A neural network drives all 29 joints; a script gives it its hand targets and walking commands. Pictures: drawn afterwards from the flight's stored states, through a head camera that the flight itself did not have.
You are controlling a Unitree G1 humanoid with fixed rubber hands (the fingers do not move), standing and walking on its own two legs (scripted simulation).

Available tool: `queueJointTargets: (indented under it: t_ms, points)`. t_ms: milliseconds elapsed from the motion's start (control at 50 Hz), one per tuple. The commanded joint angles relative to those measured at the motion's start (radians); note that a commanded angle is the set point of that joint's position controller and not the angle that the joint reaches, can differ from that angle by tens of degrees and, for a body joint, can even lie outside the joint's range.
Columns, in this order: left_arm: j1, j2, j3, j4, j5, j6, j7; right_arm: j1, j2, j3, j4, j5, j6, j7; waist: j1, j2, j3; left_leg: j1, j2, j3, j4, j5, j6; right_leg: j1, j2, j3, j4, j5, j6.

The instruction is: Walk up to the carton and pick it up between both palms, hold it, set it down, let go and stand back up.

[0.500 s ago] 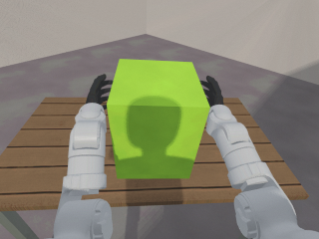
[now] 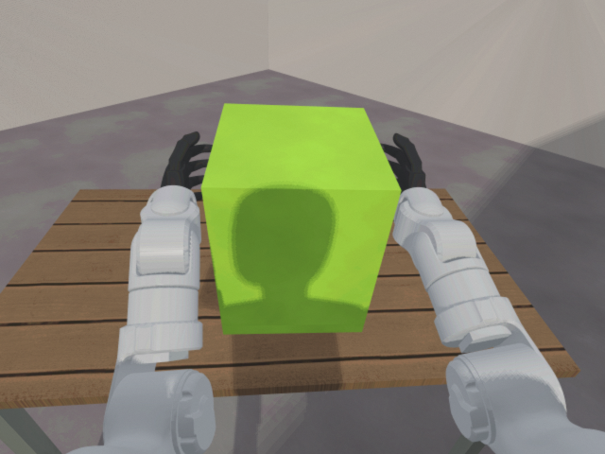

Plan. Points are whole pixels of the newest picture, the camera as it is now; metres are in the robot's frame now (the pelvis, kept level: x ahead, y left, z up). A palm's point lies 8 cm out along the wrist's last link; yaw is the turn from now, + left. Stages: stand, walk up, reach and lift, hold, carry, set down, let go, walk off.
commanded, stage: reach and lift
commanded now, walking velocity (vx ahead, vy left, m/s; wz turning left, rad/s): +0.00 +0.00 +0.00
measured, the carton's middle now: (294, 219) +0.39 +0.01 +0.17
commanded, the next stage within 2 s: hold in 0.04 s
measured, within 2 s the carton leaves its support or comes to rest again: neither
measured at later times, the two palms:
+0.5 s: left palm (172, 184) +0.35 +0.15 +0.25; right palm (411, 179) +0.36 -0.14 +0.25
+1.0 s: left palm (174, 183) +0.35 +0.15 +0.25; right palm (412, 177) +0.36 -0.14 +0.25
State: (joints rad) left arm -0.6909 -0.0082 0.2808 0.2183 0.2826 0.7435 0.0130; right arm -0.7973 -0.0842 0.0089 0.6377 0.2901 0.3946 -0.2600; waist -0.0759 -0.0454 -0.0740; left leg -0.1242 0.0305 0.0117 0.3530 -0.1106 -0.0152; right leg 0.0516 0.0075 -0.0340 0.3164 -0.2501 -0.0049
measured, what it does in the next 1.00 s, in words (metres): stands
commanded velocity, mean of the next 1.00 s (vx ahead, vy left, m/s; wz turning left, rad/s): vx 0.00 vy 0.00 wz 0.00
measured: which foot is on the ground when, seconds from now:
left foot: down 0.00-1.00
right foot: down 0.00-1.00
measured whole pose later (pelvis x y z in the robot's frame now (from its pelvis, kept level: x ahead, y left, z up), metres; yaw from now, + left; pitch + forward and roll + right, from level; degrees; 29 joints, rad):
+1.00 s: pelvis +0.00 +0.00 +0.00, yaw +0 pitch -7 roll +0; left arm -0.73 0.00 0.29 0.22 0.27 0.81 0.02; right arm -0.86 -0.11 0.03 0.66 0.34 0.48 -0.28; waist -0.07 -0.03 -0.11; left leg -0.13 0.03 0.00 0.36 -0.11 -0.02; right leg 0.05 0.01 -0.02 0.32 -0.25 -0.01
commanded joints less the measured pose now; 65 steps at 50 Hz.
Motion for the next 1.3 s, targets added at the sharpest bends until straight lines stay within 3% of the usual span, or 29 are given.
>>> queueJointTargets:
  t_ms: [0,100,180,260,400,520,620,740,780,900,1020,1220,1280]
  points:
    - [-0.786,-0.629,-0.468,-0.123,-0.175,-0.062,-0.112,-0.909,0.656,0.327,-0.342,0.107,-0.050,0.102,0.003,0.083,-0.360,0.376,-0.041,-0.021,0.015,0.219,0.012,-0.235,0.050,-0.011,-0.093,0.197,0.084]
    - [-0.757,-0.619,-0.466,-0.137,-0.170,-0.038,-0.108,-0.897,0.645,0.344,-0.349,0.132,-0.028,0.093,0.005,0.073,-0.351,0.386,-0.042,-0.024,0.026,0.258,0.010,-0.221,0.052,-0.006,-0.096,0.226,0.088]
    - [-0.769,-0.595,-0.431,-0.113,-0.154,-0.021,-0.126,-0.876,0.638,0.316,-0.293,0.128,0.002,0.089,0.002,0.062,-0.287,0.339,-0.046,-0.014,-0.004,0.188,0.015,-0.215,0.045,0.000,-0.099,0.185,0.092]
    - [-0.820,-0.615,-0.471,-0.170,-0.188,-0.028,-0.123,-0.918,0.668,0.336,-0.364,0.146,0.004,0.086,-0.006,0.078,-0.369,0.366,-0.051,-0.016,0.020,0.236,0.007,-0.207,0.048,0.000,-0.088,0.234,0.098]
    - [-0.833,-0.598,-0.440,-0.098,-0.176,-0.013,-0.127,-0.933,0.656,0.297,-0.301,0.133,0.030,0.089,0.000,0.065,-0.299,0.320,-0.049,-0.014,-0.011,0.136,0.021,-0.243,0.041,0.004,-0.103,0.132,0.094]
    - [-0.857,-0.602,-0.430,-0.100,-0.188,-0.015,-0.125,-0.940,0.664,0.287,-0.284,0.140,0.042,0.091,-0.005,0.062,-0.323,0.322,-0.048,-0.013,-0.003,0.160,0.017,-0.234,0.044,0.009,-0.099,0.163,0.095]
    - [-0.854,-0.600,-0.406,-0.082,-0.176,-0.015,-0.123,-0.962,0.664,0.297,-0.283,0.156,0.044,0.092,0.015,0.055,-0.326,0.326,-0.047,-0.015,-0.001,0.177,0.020,-0.240,0.050,0.005,-0.101,0.160,0.095]
    - [-0.861,-0.593,-0.410,-0.088,-0.175,-0.010,-0.126,-0.937,0.653,0.285,-0.255,0.154,0.053,0.090,0.001,0.065,-0.289,0.320,-0.047,-0.013,-0.006,0.167,0.014,-0.248,0.048,0.005,-0.107,0.148,0.093]
    - [-0.867,-0.598,-0.423,-0.097,-0.178,-0.011,-0.126,-0.928,0.654,0.285,-0.257,0.158,0.053,0.092,-0.003,0.084,-0.308,0.325,-0.047,-0.016,-0.001,0.181,0.007,-0.241,0.048,0.008,-0.103,0.162,0.090]
    - [-0.842,-0.594,-0.416,-0.113,-0.182,-0.013,-0.123,-0.944,0.673,0.330,-0.312,0.181,0.049,0.085,0.015,0.056,-0.342,0.337,-0.054,-0.015,0.017,0.226,0.015,-0.220,0.051,0.010,-0.097,0.221,0.102]
    - [-0.863,-0.593,-0.425,-0.121,-0.186,-0.011,-0.126,-0.941,0.675,0.316,-0.314,0.172,0.057,0.081,0.006,0.053,-0.330,0.332,-0.053,-0.014,0.007,0.187,0.016,-0.231,0.049,0.007,-0.102,0.180,0.103]
    - [-0.862,-0.610,-0.456,-0.165,-0.195,-0.006,-0.128,-0.915,0.666,0.327,-0.328,0.188,0.065,0.078,-0.011,0.087,-0.362,0.354,-0.051,-0.025,0.022,0.242,-0.003,-0.209,0.049,0.010,-0.090,0.234,0.100]
    - [-0.836,-0.597,-0.442,-0.162,-0.185,0.001,-0.126,-0.918,0.660,0.347,-0.343,0.199,0.067,0.074,0.003,0.073,-0.350,0.354,-0.054,-0.024,0.025,0.262,0.000,-0.202,0.053,0.007,-0.088,0.257,0.104]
